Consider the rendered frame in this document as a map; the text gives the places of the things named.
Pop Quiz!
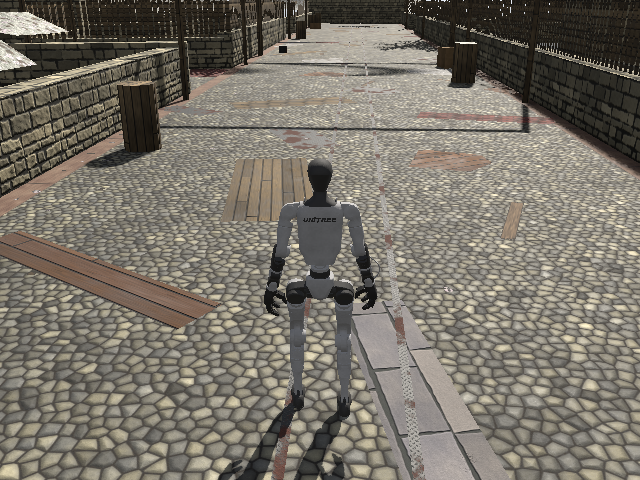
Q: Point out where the robot left upper arm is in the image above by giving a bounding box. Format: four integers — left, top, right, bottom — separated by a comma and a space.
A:
275, 202, 299, 258

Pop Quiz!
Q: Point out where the robot left hand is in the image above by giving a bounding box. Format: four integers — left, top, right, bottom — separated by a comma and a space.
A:
264, 288, 287, 316

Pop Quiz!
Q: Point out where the right robot forearm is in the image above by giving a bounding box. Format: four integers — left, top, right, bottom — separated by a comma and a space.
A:
356, 241, 375, 287

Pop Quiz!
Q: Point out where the robot right thigh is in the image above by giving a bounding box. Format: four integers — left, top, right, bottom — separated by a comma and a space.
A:
334, 279, 354, 352

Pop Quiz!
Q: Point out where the left robot forearm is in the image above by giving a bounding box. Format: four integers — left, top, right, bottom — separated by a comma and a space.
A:
266, 243, 285, 292

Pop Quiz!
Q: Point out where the robot right foot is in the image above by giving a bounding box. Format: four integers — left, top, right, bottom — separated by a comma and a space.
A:
337, 391, 352, 417

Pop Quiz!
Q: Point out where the robot right upper arm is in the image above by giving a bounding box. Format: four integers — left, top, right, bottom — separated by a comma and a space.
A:
341, 202, 366, 257

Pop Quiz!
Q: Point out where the robot right hand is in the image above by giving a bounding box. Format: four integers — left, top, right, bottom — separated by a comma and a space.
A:
355, 284, 378, 310

